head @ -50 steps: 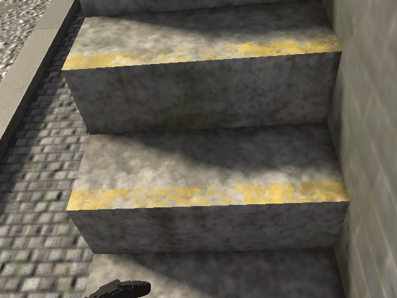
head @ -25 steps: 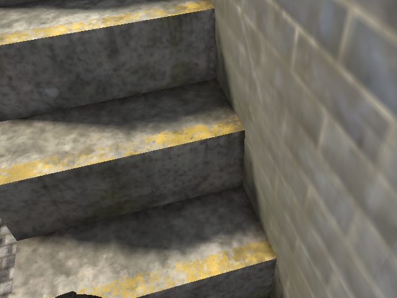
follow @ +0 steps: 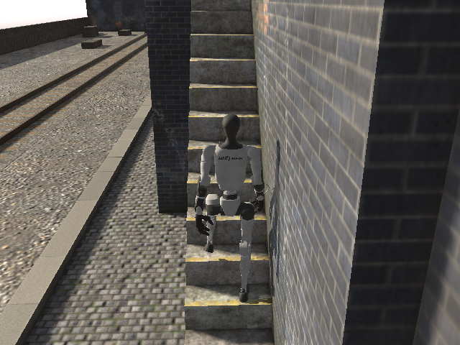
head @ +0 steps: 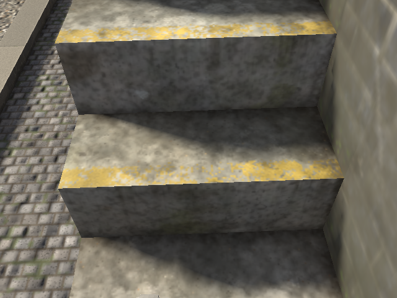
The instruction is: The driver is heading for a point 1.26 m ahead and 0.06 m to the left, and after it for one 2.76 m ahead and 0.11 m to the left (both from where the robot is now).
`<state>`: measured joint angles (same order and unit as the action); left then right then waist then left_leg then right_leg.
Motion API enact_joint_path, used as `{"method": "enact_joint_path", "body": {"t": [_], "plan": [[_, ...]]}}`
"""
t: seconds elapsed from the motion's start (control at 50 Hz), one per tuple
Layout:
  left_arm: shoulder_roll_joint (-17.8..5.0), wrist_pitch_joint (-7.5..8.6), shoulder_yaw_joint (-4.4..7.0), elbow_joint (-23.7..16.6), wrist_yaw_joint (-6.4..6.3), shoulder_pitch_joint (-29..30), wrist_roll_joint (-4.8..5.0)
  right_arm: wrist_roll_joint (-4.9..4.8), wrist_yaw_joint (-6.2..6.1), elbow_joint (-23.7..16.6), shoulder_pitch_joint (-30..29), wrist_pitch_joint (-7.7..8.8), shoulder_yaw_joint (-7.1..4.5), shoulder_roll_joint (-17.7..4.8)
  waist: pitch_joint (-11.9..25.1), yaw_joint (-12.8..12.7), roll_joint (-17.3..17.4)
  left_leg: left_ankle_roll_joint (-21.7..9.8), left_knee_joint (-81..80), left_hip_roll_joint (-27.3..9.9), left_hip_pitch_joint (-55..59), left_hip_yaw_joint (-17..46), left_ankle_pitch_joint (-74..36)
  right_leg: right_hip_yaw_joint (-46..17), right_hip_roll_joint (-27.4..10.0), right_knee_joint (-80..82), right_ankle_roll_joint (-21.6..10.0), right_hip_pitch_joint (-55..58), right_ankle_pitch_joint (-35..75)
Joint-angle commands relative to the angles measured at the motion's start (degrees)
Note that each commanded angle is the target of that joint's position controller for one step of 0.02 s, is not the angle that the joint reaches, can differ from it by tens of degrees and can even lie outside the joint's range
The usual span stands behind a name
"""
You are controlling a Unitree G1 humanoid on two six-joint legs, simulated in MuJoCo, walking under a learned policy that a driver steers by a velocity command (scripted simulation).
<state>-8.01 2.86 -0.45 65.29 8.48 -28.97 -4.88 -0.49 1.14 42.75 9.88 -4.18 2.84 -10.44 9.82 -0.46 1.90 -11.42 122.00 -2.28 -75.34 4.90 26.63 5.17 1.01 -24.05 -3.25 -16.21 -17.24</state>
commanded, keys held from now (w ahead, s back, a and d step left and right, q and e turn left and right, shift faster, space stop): w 1.00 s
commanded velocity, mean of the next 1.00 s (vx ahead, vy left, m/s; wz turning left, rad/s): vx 0.50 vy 0.00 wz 0.00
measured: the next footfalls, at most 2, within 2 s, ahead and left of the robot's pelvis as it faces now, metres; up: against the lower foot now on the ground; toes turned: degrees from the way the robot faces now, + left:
left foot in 0.16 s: +0.16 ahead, +0.16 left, +0.20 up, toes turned +2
right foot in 0.64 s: +0.43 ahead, +0.01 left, +0.41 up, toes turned -3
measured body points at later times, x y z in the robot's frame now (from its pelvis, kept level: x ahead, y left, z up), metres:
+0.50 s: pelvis +0.20 +0.09 +0.20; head +0.21 +0.11 +0.65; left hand +0.48 +0.23 +0.15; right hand +0.08 -0.13 +0.07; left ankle +0.12 +0.16 -0.53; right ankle +0.29 -0.07 -0.16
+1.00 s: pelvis +0.43 +0.10 +0.39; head +0.43 +0.10 +0.84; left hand +0.40 +0.36 +0.25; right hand +0.61 -0.07 +0.29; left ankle +0.45 +0.23 -0.09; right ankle +0.39 +0.01 -0.33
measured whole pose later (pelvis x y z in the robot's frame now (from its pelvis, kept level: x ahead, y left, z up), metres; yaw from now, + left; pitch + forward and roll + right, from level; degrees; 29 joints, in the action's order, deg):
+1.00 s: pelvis +0.43 +0.10 +0.39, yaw +0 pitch +2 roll -1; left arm -10.8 6.7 2.3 57.2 -5.5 -24.0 0.3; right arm 3.8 1.6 39.1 8.7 3.3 2.0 -5.5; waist 2.2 -1.9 2.1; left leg -4.4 110.4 -2.2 -58.7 2.1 11.9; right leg 4.2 2.1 -36.0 -3.4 -15.8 -22.5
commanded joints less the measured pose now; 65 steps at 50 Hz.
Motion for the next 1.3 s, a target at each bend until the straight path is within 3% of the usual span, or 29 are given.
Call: {"method": "enact_joint_path", "body": {"t": [0.02,0.06,0.1,0.14,0.16,0.18,0.22,0.24,0.32,0.48,0.52,0.56,0.6,0.64,0.66,0.68,0.76,0.88,0.96,1.0,1.06,1.1,1.14,1.18,1.2,1.22,1.26,1.28,1.3], "plan": [[-8.25,2.74,1.30,-3.98,1.06,6.57,-0.01,-0.01,-0.92,-13.55,-21.87,0.52,-0.79,-8.03,-2.52,0.62,-6.48,-0.39,-25.79,-5.92,9.12,-8.41,-1.94,-8.41,-9.81,18.13,-8.24,-17.66,1.72],[-11.33,2.31,1.28,-1.72,4.02,-0.58,3.76,1.67,1.67,-10.72,-25.00,0.26,2.44,0.62,-7.40,-1.09,-13.43,3.31,-22.86,0.55,19.19,-17.80,17.87,-12.51,-15.56,27.79,-13.65,-18.19,16.76],[-18.36,2.86,3.05,-3.05,4.75,0.34,2.32,1.89,2.49,-5.31,-8.92,0.48,1.59,-2.43,-1.45,7.65,-15.49,0.60,-28.21,3.94,17.37,-18.22,6.57,-6.89,-17.13,15.16,-16.77,4.36,87.14],[-19.00,4.18,4.08,-0.51,4.23,-2.60,0.76,0.83,2.18,-7.89,-11.19,1.32,0.91,-4.90,5.59,7.56,-20.32,1.81,-47.21,6.14,29.91,-13.46,12.28,-6.15,-19.44,7.09,-15.33,18.34,109.76],[-16.30,4.71,5.02,-7.60,-8.69,6.46,9.27,4.24,1.05,-1.56,6.57,4.53,-0.66,0.91,12.46,11.42,-4.30,0.53,-55.36,8.59,49.13,-15.51,11.68,0.75,-18.06,-11.18,-11.17,16.84,105.55],[-14.15,5.29,3.90,-10.32,-11.61,6.60,10.46,5.07,0.06,0.63,10.27,5.20,-1.65,-1.42,11.07,12.09,-0.14,-2.05,-65.02,4.89,60.73,-0.40,14.14,-0.84,-15.55,-22.78,-9.13,-1.67,86.82],[-10.88,4.76,4.39,-15.80,-10.85,19.81,5.16,5.40,-2.21,4.24,15.34,4.26,-6.27,-12.35,3.16,17.15,12.36,-9.45,-96.38,-11.57,63.08,48.27,32.64,-6.06,-0.97,-74.47,-6.29,-33.40,17.55],[-2.47,4.57,2.95,-21.46,-10.24,23.94,1.95,3.44,-0.90,4.10,9.67,5.94,-5.95,-11.49,-4.87,11.45,5.20,-6.50,-98.29,-12.13,56.46,47.33,17.37,-17.59,1.09,-100.47,-3.80,-40.61,11.74],[3.62,1.78,-0.06,-29.21,-13.74,19.48,2.97,3.11,2.01,12.89,6.62,12.23,-4.73,-0.82,-18.89,-2.98,-3.60,5.83,-93.75,-9.93,48.66,19.16,-1.51,-19.27,2.67,-113.69,-3.44,-55.52,9.58],[2.78,-1.93,-0.40,-36.56,-14.75,32.33,6.13,0.96,2.12,15.56,16.46,14.40,-5.76,-4.81,-18.57,-0.56,-0.99,13.39,-103.63,-3.85,56.83,-2.34,-31.79,-6.04,6.39,-100.41,-1.84,-61.18,5.58],[0.17,-2.75,-0.35,-38.49,-14.05,37.68,6.50,1.09,0.04,15.72,23.51,13.57,-6.01,-6.47,-14.66,3.02,2.98,10.44,-112.23,-6.02,61.78,-2.85,-55.60,7.36,4.64,-87.22,-1.37,-53.79,1.69],[0.64,-3.86,-1.69,-37.85,-14.78,33.67,8.12,-0.58,-2.68,17.03,23.12,12.87,-6.50,-7.05,-8.50,-1.28,8.77,9.63,-113.19,-5.69,65.43,-11.10,-92.52,9.81,1.72,-64.31,-5.17,-32.12,-4.07],[-3.83,-4.49,0.06,-30.28,-14.85,18.22,10.65,-1.88,-5.12,14.33,18.94,14.05,-8.41,-15.89,10.07,-9.52,15.73,5.85,-97.46,-11.02,74.18,-8.89,-127.64,4.04,6.05,-51.35,-4.08,-7.92,-7.58],[-11.39,-3.55,2.55,-22.69,-12.80,7.27,5.16,-2.61,-1.19,13.84,18.96,15.16,-9.25,-17.53,12.99,-11.70,9.94,3.24,-68.46,-7.77,73.10,-5.52,-104.14,-13.73,3.03,-25.40,-5.85,4.25,-20.52],[-16.15,-4.70,4.55,-19.65,-13.09,6.97,2.94,0.36,2.39,10.79,19.72,13.88,-8.31,-9.33,10.92,-7.25,-14.72,5.29,-43.91,9.22,50.92,-2.67,-31.38,-47.42,-9.30,-6.26,-14.16,7.27,-34.35],[-15.11,-4.57,5.51,-17.69,-13.14,12.65,4.10,4.52,3.74,6.78,13.56,12.90,-7.55,-4.78,3.09,-4.27,-9.62,4.86,-18.81,11.70,40.12,6.31,-22.15,-61.20,-10.31,3.72,-15.29,-3.40,-55.46],[-1.77,0.02,2.79,-9.34,-12.66,18.96,4.01,5.53,1.55,2.40,10.41,11.91,-4.00,3.22,-14.64,5.31,3.89,4.32,-7.91,10.03,26.43,6.72,-27.00,-33.25,-8.00,-9.15,-10.51,-20.40,-27.33],[-5.36,3.83,2.52,-11.03,-12.75,13.95,5.08,2.57,0.11,-1.00,8.50,8.95,-2.83,0.03,-13.11,4.73,-4.48,6.88,-14.09,5.02,18.67,1.04,-15.84,-20.11,-10.52,0.47,-10.25,-11.92,-9.53],[-10.57,4.92,3.93,-10.91,-13.88,5.67,6.04,3.93,-0.38,-10.40,-8.04,8.38,-1.86,0.94,-16.65,0.05,-8.94,6.22,-11.74,-1.57,1.49,0.32,-2.44,-22.86,-13.14,7.17,-11.11,0.94,-5.64],[-11.94,4.37,5.09,-10.20,-15.55,-1.71,4.55,5.98,1.51,-14.29,-17.93,8.29,-1.56,1.09,-14.77,-6.62,-8.21,6.80,-16.33,-3.01,-11.16,0.62,8.63,-27.85,-14.08,5.03,-12.25,23.70,8.41],[-10.99,3.00,6.37,-8.43,-18.05,-11.31,1.64,4.60,4.23,-17.86,-30.42,10.95,-0.70,1.81,-12.35,-13.91,-3.05,7.65,-43.71,-1.99,-13.83,-3.79,17.82,-23.69,-13.70,-1.86,-11.45,43.41,40.67],[-10.15,1.75,6.81,-11.63,-17.03,-3.47,0.72,2.01,4.51,-15.17,-20.88,13.04,-1.04,1.87,0.94,-7.38,-4.46,4.07,-70.84,1.65,15.40,-2.71,4.78,-15.29,-10.46,-15.92,-6.55,38.86,74.81],[-15.73,2.34,7.72,-20.37,-14.34,10.81,3.64,-3.71,3.65,-10.09,-0.07,12.69,-3.59,-2.97,10.59,5.13,-3.90,8.27,-122.97,0.19,67.50,-5.50,-40.51,-11.92,-2.76,-28.29,-1.83,21.35,63.46],[-10.88,2.85,7.62,-20.28,-10.94,3.86,8.79,-0.69,0.51,-1.39,6.43,9.44,-5.44,-9.17,0.75,-0.73,11.23,12.56,-114.99,-8.83,107.56,-11.04,-84.27,-9.21,8.55,-64.16,0.34,-29.68,-6.99],[-4.94,4.24,5.75,-23.67,-11.12,1.72,10.98,0.73,-0.16,0.40,16.17,7.48,-6.00,-14.95,12.18,0.26,18.91,10.79,-81.58,-21.82,131.59,-6.19,-136.10,-8.34,4.47,-87.96,1.57,-54.08,-21.21],[-5.80,5.43,5.32,-25.05,-12.25,7.30,11.11,1.94,-0.69,2.60,24.33,5.90,-7.24,-15.76,17.65,6.92,8.00,5.94,-76.80,-27.30,136.55,-2.55,-138.29,-6.64,6.15,-112.30,2.28,-68.59,-24.16],[-0.36,4.84,3.51,-32.75,-14.88,28.88,7.95,6.04,-0.81,6.50,26.07,7.24,-6.96,-13.46,3.75,10.67,1.46,2.44,-81.61,-23.68,124.45,-2.49,-107.89,-1.08,9.96,-145.86,1.31,-93.17,-23.99],[-2.56,5.70,0.88,-39.77,-12.69,54.83,2.40,5.17,-3.78,14.33,49.50,9.48,-6.58,-13.03,-1.83,25.50,17.02,8.28,-78.54,-15.80,134.18,-1.02,-145.16,5.01,10.11,-140.03,-1.07,-102.16,-34.97],[-3.99,6.76,0.85,-44.15,-11.82,61.62,2.53,6.22,-4.37,17.82,54.65,10.84,-5.62,-11.12,-2.36,26.16,22.01,8.11,-79.74,-14.44,138.25,1.46,-159.90,1.65,11.59,-129.69,-0.32,-102.64,-41.61]]}}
